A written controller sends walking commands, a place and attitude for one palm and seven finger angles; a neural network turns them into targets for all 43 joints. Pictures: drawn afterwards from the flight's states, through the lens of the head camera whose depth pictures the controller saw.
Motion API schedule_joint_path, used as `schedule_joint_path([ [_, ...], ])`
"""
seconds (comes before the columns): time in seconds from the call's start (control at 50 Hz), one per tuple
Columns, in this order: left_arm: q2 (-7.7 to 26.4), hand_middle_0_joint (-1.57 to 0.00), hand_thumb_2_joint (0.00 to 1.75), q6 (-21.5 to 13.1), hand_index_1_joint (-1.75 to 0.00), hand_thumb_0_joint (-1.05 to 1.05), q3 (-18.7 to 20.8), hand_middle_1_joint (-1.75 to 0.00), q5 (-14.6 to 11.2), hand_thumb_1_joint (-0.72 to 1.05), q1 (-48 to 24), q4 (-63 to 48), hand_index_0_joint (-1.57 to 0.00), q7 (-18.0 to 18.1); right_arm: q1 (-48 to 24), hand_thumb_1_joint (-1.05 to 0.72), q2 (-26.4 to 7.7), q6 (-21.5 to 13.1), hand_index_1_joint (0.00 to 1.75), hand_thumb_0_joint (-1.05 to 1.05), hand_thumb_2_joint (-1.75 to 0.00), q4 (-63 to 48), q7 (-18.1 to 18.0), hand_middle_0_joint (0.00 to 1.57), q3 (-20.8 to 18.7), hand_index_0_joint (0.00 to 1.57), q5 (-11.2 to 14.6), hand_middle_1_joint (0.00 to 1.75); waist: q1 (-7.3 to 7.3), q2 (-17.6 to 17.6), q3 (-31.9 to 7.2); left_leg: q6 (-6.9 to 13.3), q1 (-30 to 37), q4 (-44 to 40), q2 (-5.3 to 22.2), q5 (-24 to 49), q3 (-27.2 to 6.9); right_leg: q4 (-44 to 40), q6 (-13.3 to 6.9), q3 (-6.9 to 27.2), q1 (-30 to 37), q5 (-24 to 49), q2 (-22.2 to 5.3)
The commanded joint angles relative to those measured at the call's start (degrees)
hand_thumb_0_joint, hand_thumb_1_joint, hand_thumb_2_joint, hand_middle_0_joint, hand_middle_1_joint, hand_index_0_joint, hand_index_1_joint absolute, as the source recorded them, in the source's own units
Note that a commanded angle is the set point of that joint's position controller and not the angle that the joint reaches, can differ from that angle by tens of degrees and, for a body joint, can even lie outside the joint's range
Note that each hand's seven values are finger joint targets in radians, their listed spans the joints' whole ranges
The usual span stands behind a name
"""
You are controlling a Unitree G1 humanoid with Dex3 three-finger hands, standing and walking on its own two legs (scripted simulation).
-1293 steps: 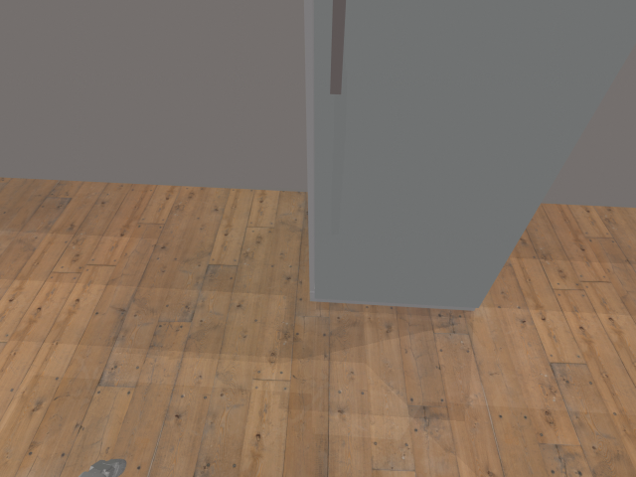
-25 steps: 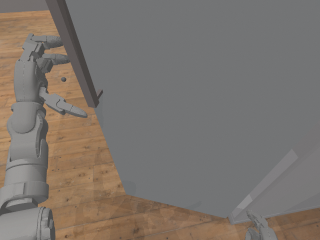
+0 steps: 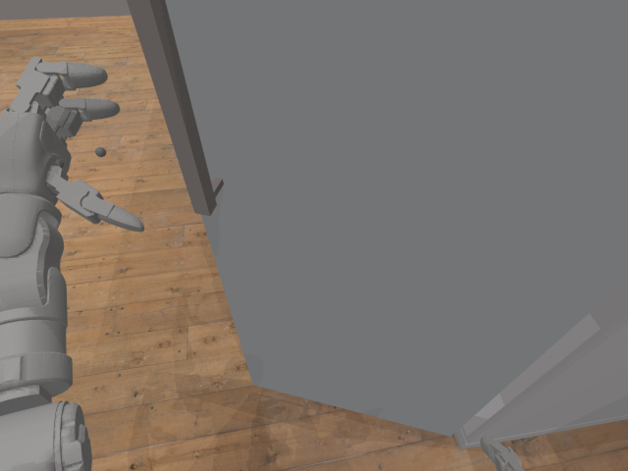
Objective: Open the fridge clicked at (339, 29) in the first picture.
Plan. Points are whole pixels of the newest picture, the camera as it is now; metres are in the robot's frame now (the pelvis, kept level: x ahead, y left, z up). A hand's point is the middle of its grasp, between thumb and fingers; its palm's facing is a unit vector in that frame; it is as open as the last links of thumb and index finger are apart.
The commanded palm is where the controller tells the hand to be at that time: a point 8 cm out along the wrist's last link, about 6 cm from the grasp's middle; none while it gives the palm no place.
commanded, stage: slip the hand off the handle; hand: left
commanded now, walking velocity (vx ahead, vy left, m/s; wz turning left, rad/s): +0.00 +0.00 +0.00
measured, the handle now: (181, 83) +0.42 +0.17 +0.29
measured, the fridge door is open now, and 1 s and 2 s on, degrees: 67 67 67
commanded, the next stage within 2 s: draw the hand back to the body in 0.66 s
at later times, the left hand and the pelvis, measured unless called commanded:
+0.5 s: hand (66, 209) +0.29 +0.25 +0.23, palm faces +0.21 -0.95 -0.22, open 14.7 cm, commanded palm +0.25 +0.29 +0.23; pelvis -0.01 -0.02 +0.00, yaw +1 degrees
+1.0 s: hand (45, 261) +0.25 +0.26 +0.21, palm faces +0.08 -0.99 -0.10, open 14.7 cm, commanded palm +0.20 +0.30 +0.22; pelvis +0.00 -0.02 +0.01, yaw +2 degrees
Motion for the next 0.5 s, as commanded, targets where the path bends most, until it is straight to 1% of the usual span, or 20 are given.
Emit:
schedule_joint_path([
  [0.0,15.38,-0.25,0.2,-3.7,-1.15,0.0,5.65,-1.15,-2.4,-0.55,-17.96,-15.25,-0.25,-0.91,-2.69,-0.9,-8.43,-2.8,0.3,0.0,-0.9,-8.63,-0.68,0.2,-3.21,0.2,-0.21,0.3,1.32,4.62,-17.97,-0.57,8.94,-5.07,-0.8,20.89,-3.68,-1.43,-3.72,-0.85,6.01,13.65,3.53],
  [0.02,15.51,-0.25,0.2,-3.83,-1.15,0.0,6.12,-1.15,-2.51,-0.55,-15.72,-16.78,-0.25,-0.99,-2.86,-0.9,-8.47,-2.65,0.3,0.0,-0.9,-9.01,-0.57,0.2,-3.14,0.2,-0.34,0.3,1.97,4.75,-18.8,-0.57,9.1,-4.91,-0.71,22.92,-3.42,-1.04,-3.82,-0.95,7.5,15.18,3.46],
  [0.04,13.44,-0.25,0.2,-3.7,-1.15,0.0,4.55,-1.15,-2.95,-0.55,-15.05,-18.42,-0.25,-1.18,-3.41,-0.9,-8.06,-2.73,0.3,0.0,-0.9,-9.53,-0.32,0.2,-2.92,0.2,-0.17,0.3,1.86,4.65,-18.39,-0.61,9.19,-4.93,-0.78,23.45,-3.53,-0.93,-3.72,-0.96,7.27,15.67,3.48],
  [0.06,13.21,-0.25,0.2,-3.42,-1.15,0.0,4.82,-1.15,-3.36,-0.55,-14.37,-19.52,-0.25,-1.2,-3.6,-0.9,-8.04,-2.85,0.3,0.0,-0.9,-9.69,-0.24,0.2,-3.02,0.2,-0.22,0.3,1.84,3.95,-17.64,-0.6,9.05,-5.03,-0.63,23.08,-3.38,-1.11,-3.57,-1.05,7.13,15.77,3.51],
  [0.1,15.08,-0.25,0.2,-2.41,-1.15,0.0,7.72,-1.15,-4.02,-0.55,-9.85,-19.53,-0.25,-1.06,-3.97,-0.9,-8.34,-2.81,0.3,0.0,-0.9,-9.95,-0.26,0.2,-3.0,0.2,-0.13,0.3,2.58,2.59,-15.84,-0.39,7.21,-5.49,-0.73,20.94,-3.08,-1.34,-3.55,-1.04,7.7,15.12,3.47],
  [0.12,15.96,-0.25,0.2,-2.25,-1.15,0.0,8.73,-1.15,-4.1,-0.55,-8.84,-20.57,-0.25,-0.95,-4.28,-0.9,-8.46,-2.64,0.3,0.0,-0.9,-9.87,-0.39,0.2,-2.99,0.2,-0.18,0.3,2.91,2.24,-15.54,-0.28,6.99,-5.6,-0.65,21.36,-2.74,-1.44,-3.59,-1.06,8.77,15.98,3.35],
  [0.16,14.32,-0.25,0.2,-1.66,-1.15,0.0,7.93,-1.15,-4.71,-0.55,-8.07,-23.57,-0.25,-1.08,-5.5,-0.9,-7.93,-2.95,0.3,0.0,-0.9,-10.58,-0.39,0.2,-2.81,0.2,0.05,0.3,2.62,3.01,-14.68,-0.12,7.07,-5.91,-0.91,19.57,-2.39,-1.75,-3.41,-0.97,8.26,15.04,3.35],
  [0.2,13.26,-0.25,0.2,-1.16,-1.15,0.0,6.68,-1.15,-4.84,-0.55,-8.56,-25.48,-0.25,-1.08,-6.29,-0.9,-7.7,-3.38,0.3,0.0,-0.9,-10.72,-0.7,0.2,-2.6,0.2,0.16,0.3,2.04,3.74,-13.0,0.01,7.11,-6.26,-1.07,16.5,-2.47,-2.44,-3.33,-0.81,6.93,12.44,3.41],
  [0.22,14.7,-0.25,0.2,-1.11,-1.15,0.0,8.25,-1.15,-5.0,-0.55,-7.65,-25.94,-0.25,-0.93,-6.23,-0.9,-7.94,-3.39,0.3,0.0,-0.9,-10.45,-0.91,0.2,-2.69,0.2,0.06,0.3,2.3,2.47,-13.11,0.25,7.0,-6.19,-0.93,16.13,-2.2,-2.81,-3.3,-0.63,7.72,12.57,3.22],
  [0.24,14.93,-0.25,0.2,-0.95,-1.15,0.0,8.56,-1.15,-5.06,-0.55,-6.96,-26.05,-0.25,-1.03,-6.55,-0.9,-7.91,-3.57,0.3,0.0,-0.9,-10.49,-1.05,0.2,-2.57,0.2,0.15,0.3,2.11,2.3,-13.12,0.35,6.72,-6.21,-1.12,15.23,-2.14,-2.88,-3.15,-0.55,7.6,11.99,3.18],
  [0.26,13.93,-0.25,0.2,-1.0,-1.15,0.0,7.56,-1.15,-5.08,-0.55,-7.24,-26.73,-0.25,-1.22,-7.13,-0.9,-7.61,-3.83,0.3,0.0,-0.9,-10.43,-1.19,0.2,-2.46,0.2,0.23,0.3,1.83,2.74,-12.17,0.34,6.75,-6.25,-1.26,13.93,-2.1,-3.19,-3.09,-0.5,6.98,10.72,3.25],
  [0.28,12.96,-0.25,0.2,-1.03,-1.15,0.0,6.51,-1.15,-5.23,-0.55,-6.98,-27.48,-0.25,-1.44,-7.53,-0.9,-7.5,-4.07,0.3,0.0,-0.9,-10.68,-1.32,0.2,-2.23,0.2,0.25,0.3,1.88,3.64,-11.83,0.34,6.81,-6.45,-1.37,12.94,-2.31,-3.28,-3.17,-0.46,6.65,9.61,3.21],
  [0.32,13.41,-0.25,0.2,-0.8,-1.15,0.0,6.7,-1.15,-5.5,-0.55,-6.64,-27.04,-0.25,-1.72,-7.63,-0.9,-7.7,-4.26,0.3,0.0,-0.9,-10.01,-1.83,0.2,-2.28,0.2,0.36,0.3,1.39,1.32,-11.01,0.62,6.83,-6.22,-1.14,11.76,-2.12,-3.99,-2.97,-0.31,6.44,8.78,3.09],
  [0.34,12.25,-0.25,0.2,-0.71,-1.15,0.0,5.61,-1.15,-5.65,-0.55,-6.49,-27.42,-0.25,-2.03,-8.08,-0.9,-7.51,-4.54,0.3,0.0,-0.9,-10.17,-1.88,0.2,-2.14,0.2,0.41,0.3,1.26,2.79,-10.91,0.57,6.96,-6.32,-1.42,11.13,-2.2,-3.97,-2.9,-0.25,6.09,8.31,3.05],
  [0.36,11.43,-0.25,0.2,-0.85,-1.15,0.0,4.69,-1.15,-5.72,-0.55,-6.32,-29.07,-0.25,-2.27,-8.44,-0.9,-7.28,-4.86,0.3,0.0,-0.9,-10.39,-1.91,0.2,-2.05,0.2,0.37,0.3,1.41,3.54,-11.47,0.58,7.55,-6.22,-1.52,11.21,-2.29,-3.92,-2.95,-0.22,6.28,8.42,3.0],
  [0.38,12.26,-0.25,0.2,-0.67,-1.15,0.0,5.67,-1.15,-5.93,-0.55,-4.69,-29.49,-0.25,-2.29,-8.61,-0.9,-7.27,-5.09,0.3,0.0,-0.9,-10.42,-1.95,0.2,-1.96,0.2,0.3,0.3,1.87,3.62,-11.86,0.59,7.67,-6.19,-1.58,11.38,-2.51,-3.84,-3.02,-0.22,6.66,8.55,3.0],
  [0.4,12.15,-0.25,0.2,-0.31,-1.15,0.0,5.65,-1.15,-6.05,-0.55,-3.17,-28.5,-0.25,-2.43,-8.87,-0.9,-7.25,-5.22,0.3,0.0,-0.9,-10.48,-1.98,0.2,-1.73,0.2,0.36,0.3,2.03,2.8,-10.58,0.58,6.75,-6.42,-1.64,10.14,-2.5,-4.11,-2.93,-0.27,6.52,7.41,2.92],
  [0.42,13.19,-0.25,0.2,0.06,-1.15,0.0,6.94,-1.15,-6.35,-0.55,-2.19,-27.42,-0.25,-2.49,-8.76,-0.9,-7.57,-5.06,0.3,0.0,-0.9,-10.05,-2.1,0.2,-1.74,0.2,0.36,0.3,2.19,1.85,-9.76,0.7,6.23,-6.23,-1.47,10.02,-2.19,-4.46,-2.91,-0.03,6.9,7.64,2.68],
  [0.44,13.44,-0.25,0.2,0.29,-1.15,0.0,7.45,-1.15,-6.69,-0.55,-2.05,-27.31,-0.25,-2.66,-9.06,-0.9,-7.45,-5.15,0.3,0.0,-0.9,-10.13,-2.16,0.2,-1.61,0.2,0.51,0.3,1.99,1.1,-9.19,0.71,5.57,-6.23,-1.62,9.56,-2.15,-4.62,-2.71,0.02,6.87,7.39,2.59],
  [0.48,12.87,-0.25,0.2,0.5,-1.15,0.0,6.74,-1.15,-7.08,-0.55,-2.57,-28.84,-0.25,-3.14,-9.92,-0.9,-7.15,-5.49,0.3,0.0,-0.9,-10.74,-2.29,0.2,-1.39,0.2,0.58,0.3,2.08,1.75,-9.07,0.69,5.58,-6.4,-1.78,8.25,-2.22,-4.95,-2.62,0.16,6.74,5.63,2.54],
])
